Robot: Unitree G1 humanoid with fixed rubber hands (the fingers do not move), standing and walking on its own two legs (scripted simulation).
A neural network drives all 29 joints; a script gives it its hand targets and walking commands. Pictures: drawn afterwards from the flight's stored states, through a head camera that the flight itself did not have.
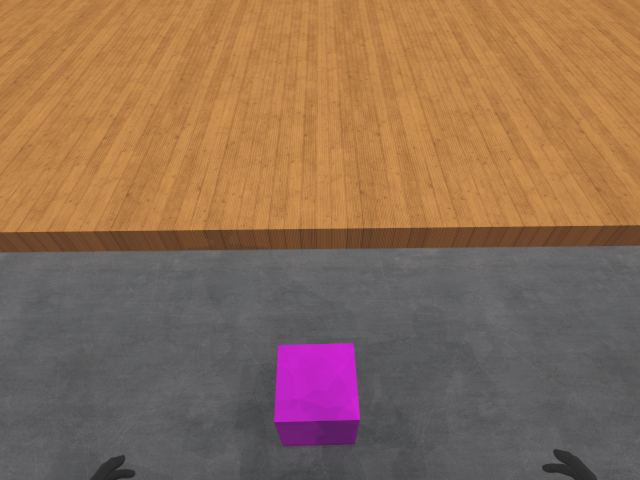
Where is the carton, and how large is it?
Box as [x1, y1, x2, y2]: [274, 343, 359, 445]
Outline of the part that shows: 353,343 278,345 274,422 283,445 354,443 359,421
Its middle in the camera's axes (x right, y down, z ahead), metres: -0.01 +0.45 +1.10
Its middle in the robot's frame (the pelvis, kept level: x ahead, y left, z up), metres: +0.42 +0.04 -0.66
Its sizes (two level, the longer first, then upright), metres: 0.210 0.200 0.250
